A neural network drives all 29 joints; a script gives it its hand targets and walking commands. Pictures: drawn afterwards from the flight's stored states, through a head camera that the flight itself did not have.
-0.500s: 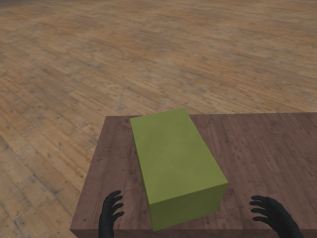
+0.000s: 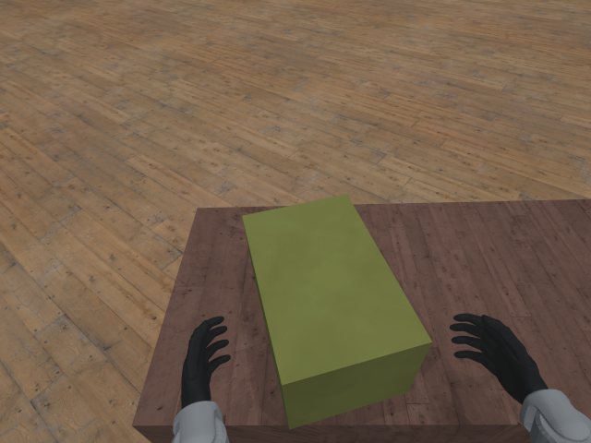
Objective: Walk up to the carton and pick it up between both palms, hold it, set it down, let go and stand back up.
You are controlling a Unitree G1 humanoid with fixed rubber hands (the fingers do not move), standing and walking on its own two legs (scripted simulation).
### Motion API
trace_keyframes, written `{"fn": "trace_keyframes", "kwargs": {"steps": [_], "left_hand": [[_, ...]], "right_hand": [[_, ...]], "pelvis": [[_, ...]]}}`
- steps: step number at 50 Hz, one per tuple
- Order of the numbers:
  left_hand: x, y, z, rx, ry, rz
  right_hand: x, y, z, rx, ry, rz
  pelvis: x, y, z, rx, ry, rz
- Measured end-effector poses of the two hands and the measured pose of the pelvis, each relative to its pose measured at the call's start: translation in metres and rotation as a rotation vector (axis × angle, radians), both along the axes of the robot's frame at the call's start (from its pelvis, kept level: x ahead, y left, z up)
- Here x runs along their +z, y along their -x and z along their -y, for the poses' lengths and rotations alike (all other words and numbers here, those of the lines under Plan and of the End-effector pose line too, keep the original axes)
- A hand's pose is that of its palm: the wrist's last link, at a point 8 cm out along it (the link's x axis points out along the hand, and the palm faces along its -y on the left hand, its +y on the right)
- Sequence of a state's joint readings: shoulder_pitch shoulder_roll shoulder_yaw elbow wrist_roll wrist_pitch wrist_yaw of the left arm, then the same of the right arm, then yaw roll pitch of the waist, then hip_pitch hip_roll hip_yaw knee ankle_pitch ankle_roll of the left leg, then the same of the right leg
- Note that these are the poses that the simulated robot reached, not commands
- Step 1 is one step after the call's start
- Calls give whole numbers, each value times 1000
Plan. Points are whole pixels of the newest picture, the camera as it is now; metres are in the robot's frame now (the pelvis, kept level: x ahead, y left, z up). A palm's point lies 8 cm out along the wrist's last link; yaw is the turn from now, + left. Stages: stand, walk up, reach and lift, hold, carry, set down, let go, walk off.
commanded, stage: reach and lift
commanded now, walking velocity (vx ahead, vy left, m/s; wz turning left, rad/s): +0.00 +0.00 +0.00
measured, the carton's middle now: (320, 300) +0.40 +0.02 -0.07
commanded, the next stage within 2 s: none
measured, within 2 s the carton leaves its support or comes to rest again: neither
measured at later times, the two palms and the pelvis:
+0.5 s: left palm (197, 335) +0.27 +0.18 +0.05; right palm (493, 304) +0.33 -0.22 +0.04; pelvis -0.01 +0.00 +0.00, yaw -1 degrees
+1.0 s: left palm (191, 293) +0.31 +0.19 +0.07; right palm (474, 240) +0.41 -0.20 +0.09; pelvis -0.01 -0.01 +0.00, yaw +0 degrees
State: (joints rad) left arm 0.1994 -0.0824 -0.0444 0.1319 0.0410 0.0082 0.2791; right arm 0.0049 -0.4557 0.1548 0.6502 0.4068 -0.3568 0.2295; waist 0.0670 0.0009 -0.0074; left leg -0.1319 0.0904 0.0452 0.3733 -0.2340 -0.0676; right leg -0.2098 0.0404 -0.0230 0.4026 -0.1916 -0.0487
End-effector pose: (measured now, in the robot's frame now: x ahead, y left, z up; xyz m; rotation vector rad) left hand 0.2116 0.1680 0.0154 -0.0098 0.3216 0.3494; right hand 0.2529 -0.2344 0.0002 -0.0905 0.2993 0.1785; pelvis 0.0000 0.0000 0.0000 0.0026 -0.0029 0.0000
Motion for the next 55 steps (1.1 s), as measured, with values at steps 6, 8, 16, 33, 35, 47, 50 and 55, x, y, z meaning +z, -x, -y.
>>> {"fn": "trace_keyframes", "kwargs": {"steps": [6, 8, 16, 33, 35, 47, 50, 55], "left_hand": [[8, -13, -2, -9, 12, 1], [10, -17, -2, -14, 14, 3], [22, -34, -5, -19, 11, 11], [44, -71, -13, -12, -2, 7], [46, -75, -14, -10, -3, 6], [55, -96, -21, 9, -5, 6], [58, -101, -24, 16, -4, 7], [64, -111, -30, 23, -9, 10]], "right_hand": [[11, -17, -5, 4, 8, 10], [16, -24, -6, 0, 11, 14], [30, -48, -12, -7, 7, 39], [60, -102, -21, -5, 4, 64], [63, -107, -20, -5, 7, 64], [82, -146, -30, 9, 11, 67], [86, -156, -36, 13, 9, 63], [93, -172, -47, 19, -1, 63]], "pelvis": [[1, 2, -3, -3, 2, -3], [2, 2, -4, -4, 3, -6], [2, 5, -6, -9, 4, -17], [2, 7, 0, -5, 2, -50], [2, 8, 2, -3, 1, -56], [1, 13, 9, 5, -2, -114], [0, 14, 10, 8, -2, -129], [0, 14, 11, 15, -1, -153]]}}
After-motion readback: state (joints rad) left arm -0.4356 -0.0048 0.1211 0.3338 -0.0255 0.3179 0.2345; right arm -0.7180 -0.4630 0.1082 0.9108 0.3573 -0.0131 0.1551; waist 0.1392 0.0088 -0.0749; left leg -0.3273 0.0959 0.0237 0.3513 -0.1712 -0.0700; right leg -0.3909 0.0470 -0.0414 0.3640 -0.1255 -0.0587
